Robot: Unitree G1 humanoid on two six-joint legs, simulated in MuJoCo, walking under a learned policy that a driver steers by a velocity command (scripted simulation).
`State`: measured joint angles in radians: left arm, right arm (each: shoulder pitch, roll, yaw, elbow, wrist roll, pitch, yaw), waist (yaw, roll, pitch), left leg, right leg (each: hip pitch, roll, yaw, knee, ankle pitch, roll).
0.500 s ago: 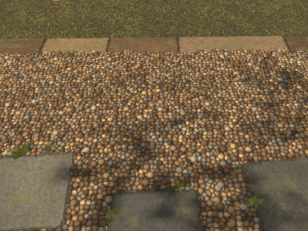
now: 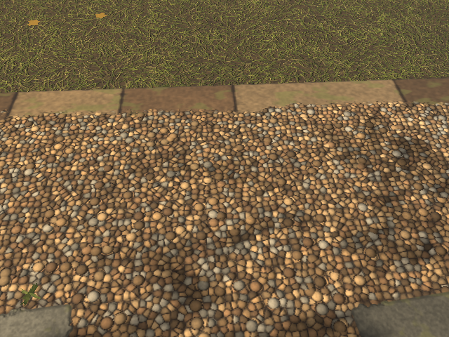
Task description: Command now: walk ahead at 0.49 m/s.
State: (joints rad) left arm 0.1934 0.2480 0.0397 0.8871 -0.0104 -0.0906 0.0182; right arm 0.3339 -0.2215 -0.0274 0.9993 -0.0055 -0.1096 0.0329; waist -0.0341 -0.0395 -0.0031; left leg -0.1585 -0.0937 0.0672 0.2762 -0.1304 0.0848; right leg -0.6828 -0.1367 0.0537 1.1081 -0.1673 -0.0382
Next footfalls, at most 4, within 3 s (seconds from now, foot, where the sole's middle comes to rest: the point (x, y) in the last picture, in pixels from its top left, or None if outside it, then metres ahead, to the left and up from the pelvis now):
0.30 right None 0.34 -0.17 -0.78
0.86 left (201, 298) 0.65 0.08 -0.78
1.42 right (266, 215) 0.96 -0.16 -0.78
1.96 left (176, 177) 1.15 0.17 -0.78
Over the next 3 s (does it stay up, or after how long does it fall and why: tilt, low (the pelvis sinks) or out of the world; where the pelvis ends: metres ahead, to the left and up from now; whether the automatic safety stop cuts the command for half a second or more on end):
stays up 1.34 0.23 0.00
